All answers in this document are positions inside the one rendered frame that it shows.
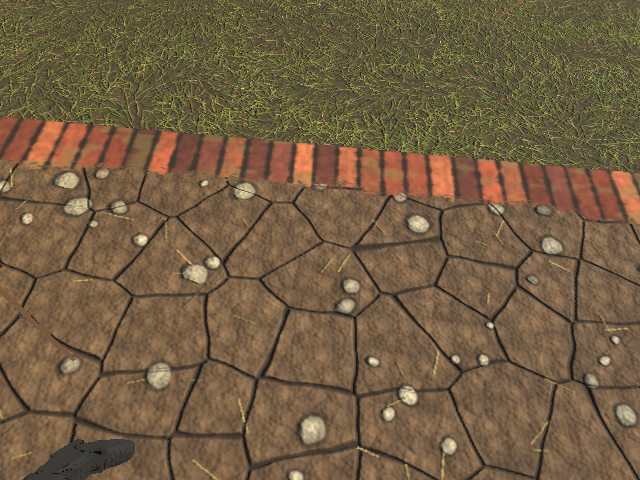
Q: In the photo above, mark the left robot hand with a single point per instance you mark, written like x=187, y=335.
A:
x=78, y=460

